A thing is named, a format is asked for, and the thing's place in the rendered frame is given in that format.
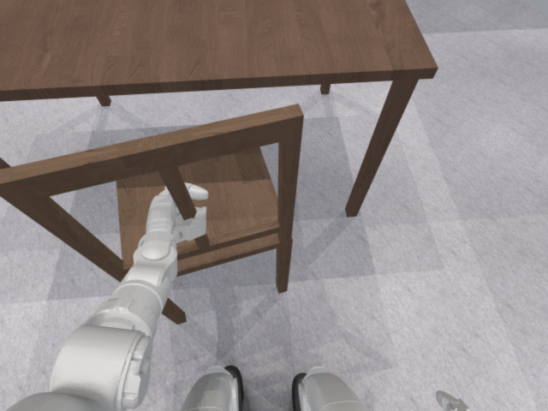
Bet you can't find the robot right thigh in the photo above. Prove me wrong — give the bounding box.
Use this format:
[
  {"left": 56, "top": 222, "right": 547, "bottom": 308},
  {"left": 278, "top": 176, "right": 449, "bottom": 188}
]
[{"left": 299, "top": 372, "right": 368, "bottom": 411}]

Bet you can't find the left robot forearm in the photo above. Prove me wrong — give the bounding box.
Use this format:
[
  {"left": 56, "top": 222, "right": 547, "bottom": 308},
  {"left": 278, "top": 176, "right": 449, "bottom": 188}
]
[{"left": 49, "top": 230, "right": 177, "bottom": 391}]

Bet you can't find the table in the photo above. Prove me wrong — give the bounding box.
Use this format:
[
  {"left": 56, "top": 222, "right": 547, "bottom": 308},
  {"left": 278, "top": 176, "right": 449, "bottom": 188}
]
[{"left": 0, "top": 0, "right": 438, "bottom": 217}]

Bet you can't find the robot right hand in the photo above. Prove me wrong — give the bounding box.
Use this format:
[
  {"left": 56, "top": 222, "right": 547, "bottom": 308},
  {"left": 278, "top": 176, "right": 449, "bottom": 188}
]
[{"left": 436, "top": 390, "right": 470, "bottom": 411}]

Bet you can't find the left robot upper arm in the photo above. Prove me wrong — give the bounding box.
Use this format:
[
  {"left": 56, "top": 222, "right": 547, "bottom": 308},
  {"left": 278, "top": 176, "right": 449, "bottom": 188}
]
[{"left": 5, "top": 325, "right": 152, "bottom": 411}]

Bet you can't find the chair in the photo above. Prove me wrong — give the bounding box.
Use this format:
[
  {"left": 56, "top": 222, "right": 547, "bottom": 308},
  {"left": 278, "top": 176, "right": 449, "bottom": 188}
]
[{"left": 0, "top": 104, "right": 304, "bottom": 325}]

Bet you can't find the robot left hand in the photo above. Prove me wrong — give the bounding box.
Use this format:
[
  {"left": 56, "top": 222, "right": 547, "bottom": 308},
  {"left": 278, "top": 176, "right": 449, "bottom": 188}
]
[{"left": 146, "top": 182, "right": 208, "bottom": 244}]

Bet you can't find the left robot shin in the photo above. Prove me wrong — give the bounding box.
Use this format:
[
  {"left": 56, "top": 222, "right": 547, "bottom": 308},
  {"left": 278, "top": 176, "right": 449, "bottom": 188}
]
[{"left": 206, "top": 366, "right": 231, "bottom": 375}]

